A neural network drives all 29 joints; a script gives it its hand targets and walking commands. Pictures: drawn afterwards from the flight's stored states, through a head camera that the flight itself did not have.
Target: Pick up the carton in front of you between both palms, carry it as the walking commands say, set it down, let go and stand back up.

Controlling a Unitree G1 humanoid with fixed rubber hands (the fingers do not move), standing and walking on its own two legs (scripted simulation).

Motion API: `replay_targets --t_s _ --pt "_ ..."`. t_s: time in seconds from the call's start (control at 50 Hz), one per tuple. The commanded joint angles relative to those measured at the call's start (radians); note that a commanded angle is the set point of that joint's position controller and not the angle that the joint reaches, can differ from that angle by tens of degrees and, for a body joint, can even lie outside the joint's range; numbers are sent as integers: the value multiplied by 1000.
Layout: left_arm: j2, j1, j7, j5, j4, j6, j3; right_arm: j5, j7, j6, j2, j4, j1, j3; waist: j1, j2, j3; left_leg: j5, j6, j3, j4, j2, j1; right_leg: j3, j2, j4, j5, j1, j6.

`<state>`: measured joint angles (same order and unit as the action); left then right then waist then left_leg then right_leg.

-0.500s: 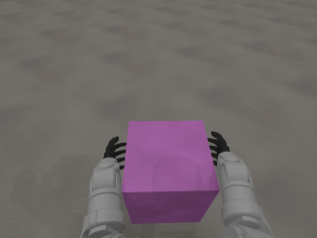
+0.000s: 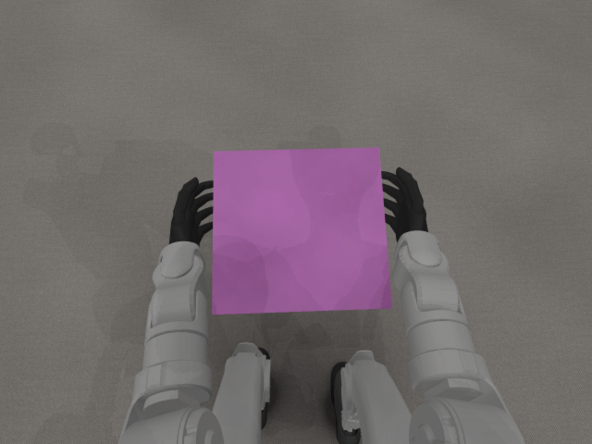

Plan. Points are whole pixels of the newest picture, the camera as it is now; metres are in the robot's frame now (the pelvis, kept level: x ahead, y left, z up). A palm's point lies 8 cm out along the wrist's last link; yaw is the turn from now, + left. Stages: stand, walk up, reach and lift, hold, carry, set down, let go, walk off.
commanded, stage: set down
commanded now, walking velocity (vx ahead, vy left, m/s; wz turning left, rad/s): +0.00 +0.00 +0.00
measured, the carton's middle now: (297, 241) +0.40 +0.03 -0.14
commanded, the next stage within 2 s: none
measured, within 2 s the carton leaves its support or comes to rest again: rests again in 1.78 s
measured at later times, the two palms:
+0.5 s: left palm (205, 241) +0.42 +0.19 -0.23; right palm (372, 231) +0.44 -0.10 -0.22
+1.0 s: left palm (218, 247) +0.44 +0.20 -0.38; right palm (351, 237) +0.47 -0.10 -0.38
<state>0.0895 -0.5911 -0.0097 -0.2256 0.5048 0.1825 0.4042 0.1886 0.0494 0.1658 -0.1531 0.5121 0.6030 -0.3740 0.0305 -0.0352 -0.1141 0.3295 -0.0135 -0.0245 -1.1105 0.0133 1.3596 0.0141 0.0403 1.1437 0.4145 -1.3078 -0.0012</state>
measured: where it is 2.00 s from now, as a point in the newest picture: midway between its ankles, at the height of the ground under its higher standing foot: (301, 412)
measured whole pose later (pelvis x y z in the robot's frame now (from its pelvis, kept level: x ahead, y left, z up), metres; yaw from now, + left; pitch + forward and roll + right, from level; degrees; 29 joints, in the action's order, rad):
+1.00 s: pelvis -0.05 +0.00 -0.24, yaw -2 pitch +47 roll -1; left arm -0.12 -1.14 0.06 -0.13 0.75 0.24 0.41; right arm 0.11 0.12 0.20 0.05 0.80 1.19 -0.37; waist 0.06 -0.06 0.03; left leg 0.45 -0.01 -0.03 -1.95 0.01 2.31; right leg 0.01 0.07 2.00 0.57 -2.25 -0.03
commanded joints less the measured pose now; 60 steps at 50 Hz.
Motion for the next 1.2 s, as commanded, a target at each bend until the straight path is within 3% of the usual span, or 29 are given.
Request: replay_targets --t_s 0.0,0.14,0.4,0.62,0.82,1.04,1.1,1.18 --pt "825 -523 -222 63 37 21 -532 -51 -185 30 -888 66 494 557 32 9 -799 -205 5 27 -15 -153 -431 27 124 -74 -190 227 -36" --pt "823 -633 -238 59 109 68 -471 -41 -188 67 -880 140 613 477 37 9 -811 -148 2 39 -137 -158 -266 6 137 53 -115 30 -33" --pt "811 -805 -175 126 119 66 -501 -89 -157 54 -824 168 807 473 40 39 -1003 -152 -25 50 -359 -164 -112 -45 165 316 -87 -219 -28" --pt "759 -959 -154 151 129 64 -493 -115 -160 56 -770 208 958 449 53 34 -1030 -113 -29 62 -507 -158 2 -68 167 478 -43 -388 -25" --pt "684 -1074 -166 165 176 48 -455 -126 -154 45 -703 269 1064 418 66 21 -1003 -109 -26 81 -635 -139 130 -75 159 601 -32 -483 -22" --pt "582 -1200 -183 244 196 9 -484 -207 -135 9 -629 280 1194 483 95 1 -983 -141 -25 98 -790 -110 209 -81 143 748 -66 -483 -25" --pt "632 -1209 -182 315 206 -8 -512 -232 -125 -10 -613 233 1249 519 65 -11 -1032 -203 -25 94 -828 -112 175 -89 141 781 -109 -455 -22" --pt "666 -1205 -200 347 240 4 -528 -236 -125 -11 -620 223 1253 536 44 -8 -1049 -236 -27 96 -865 -112 193 -92 134 808 -148 -420 -13"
